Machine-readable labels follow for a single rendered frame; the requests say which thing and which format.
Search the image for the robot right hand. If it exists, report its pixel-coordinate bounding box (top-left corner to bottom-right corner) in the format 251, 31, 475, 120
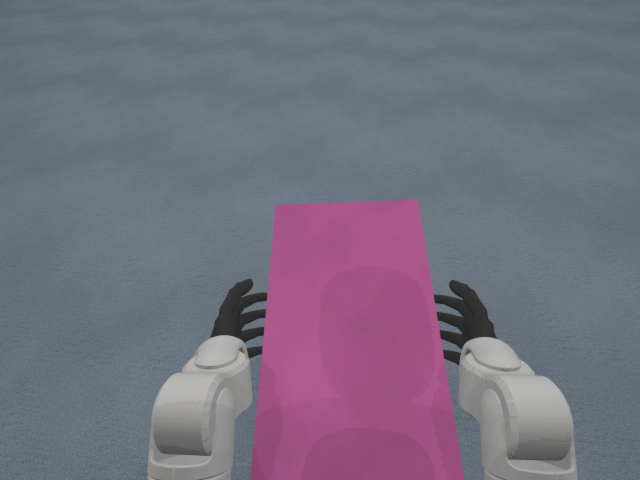
434, 280, 497, 365

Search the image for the robot right forearm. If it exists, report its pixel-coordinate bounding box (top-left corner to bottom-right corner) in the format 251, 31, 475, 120
458, 337, 578, 480

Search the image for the robot left hand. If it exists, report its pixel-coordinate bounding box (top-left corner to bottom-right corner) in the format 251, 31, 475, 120
211, 279, 267, 359

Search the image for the robot left forearm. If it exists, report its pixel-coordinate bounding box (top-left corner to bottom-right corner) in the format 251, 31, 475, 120
147, 335, 253, 480

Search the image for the carton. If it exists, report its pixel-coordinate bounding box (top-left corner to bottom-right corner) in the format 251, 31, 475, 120
250, 200, 464, 480

